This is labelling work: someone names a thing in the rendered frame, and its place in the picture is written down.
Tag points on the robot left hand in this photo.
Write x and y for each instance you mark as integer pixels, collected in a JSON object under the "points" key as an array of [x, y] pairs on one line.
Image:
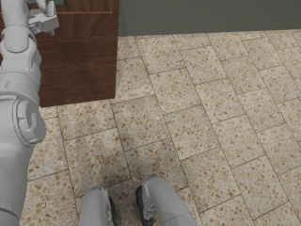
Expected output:
{"points": [[43, 19]]}

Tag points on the left robot forearm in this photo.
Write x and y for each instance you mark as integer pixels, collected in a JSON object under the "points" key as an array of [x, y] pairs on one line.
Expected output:
{"points": [[20, 73]]}

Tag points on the drawer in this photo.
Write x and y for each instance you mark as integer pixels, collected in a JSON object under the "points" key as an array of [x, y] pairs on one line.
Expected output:
{"points": [[78, 6]]}

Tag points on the robot right thigh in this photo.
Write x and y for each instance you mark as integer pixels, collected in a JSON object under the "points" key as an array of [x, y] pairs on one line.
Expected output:
{"points": [[170, 208]]}

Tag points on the cabinet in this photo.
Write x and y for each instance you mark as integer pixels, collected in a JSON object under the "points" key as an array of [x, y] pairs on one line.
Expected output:
{"points": [[79, 62]]}

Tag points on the left robot upper arm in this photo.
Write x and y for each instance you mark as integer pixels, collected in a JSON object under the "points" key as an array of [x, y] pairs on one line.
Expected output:
{"points": [[21, 128]]}

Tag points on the left robot shin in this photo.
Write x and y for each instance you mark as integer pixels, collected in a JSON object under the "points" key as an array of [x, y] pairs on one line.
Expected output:
{"points": [[108, 216]]}

